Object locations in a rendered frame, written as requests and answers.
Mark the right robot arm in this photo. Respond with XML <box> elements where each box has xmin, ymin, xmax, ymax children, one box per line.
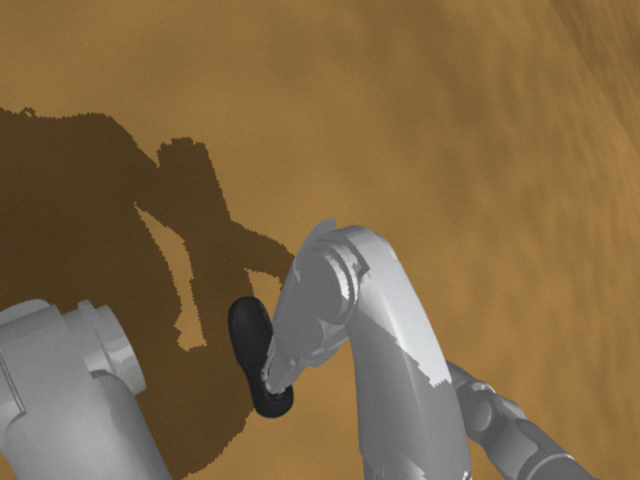
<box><xmin>456</xmin><ymin>380</ymin><xmax>601</xmax><ymax>480</ymax></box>

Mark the right robot foot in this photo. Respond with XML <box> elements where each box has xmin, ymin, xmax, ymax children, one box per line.
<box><xmin>228</xmin><ymin>296</ymin><xmax>294</xmax><ymax>418</ymax></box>

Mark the right robot hand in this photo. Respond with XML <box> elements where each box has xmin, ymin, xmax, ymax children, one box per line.
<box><xmin>445</xmin><ymin>359</ymin><xmax>476</xmax><ymax>391</ymax></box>

